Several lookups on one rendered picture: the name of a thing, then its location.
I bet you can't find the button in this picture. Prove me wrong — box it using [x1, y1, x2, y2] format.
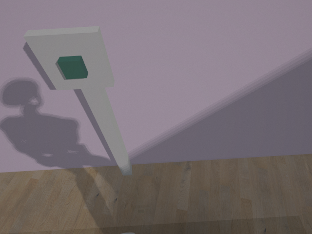
[57, 56, 88, 79]

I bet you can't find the panel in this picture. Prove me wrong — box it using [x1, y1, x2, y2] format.
[23, 26, 132, 176]

